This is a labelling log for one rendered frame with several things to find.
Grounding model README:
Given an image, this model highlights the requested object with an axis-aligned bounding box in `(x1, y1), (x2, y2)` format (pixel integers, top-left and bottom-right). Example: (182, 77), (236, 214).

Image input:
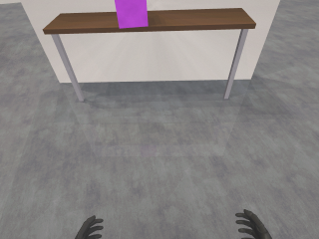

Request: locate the carton
(115, 0), (149, 29)

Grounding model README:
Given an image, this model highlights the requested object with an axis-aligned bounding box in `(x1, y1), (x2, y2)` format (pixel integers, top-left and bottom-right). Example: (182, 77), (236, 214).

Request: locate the left robot hand
(75, 215), (104, 239)

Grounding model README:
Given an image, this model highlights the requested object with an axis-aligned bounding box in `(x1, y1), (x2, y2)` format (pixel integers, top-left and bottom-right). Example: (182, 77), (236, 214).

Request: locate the table
(43, 8), (256, 102)

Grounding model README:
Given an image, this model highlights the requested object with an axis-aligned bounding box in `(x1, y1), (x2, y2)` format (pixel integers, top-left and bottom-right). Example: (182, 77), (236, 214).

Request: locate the right robot hand
(235, 209), (272, 239)

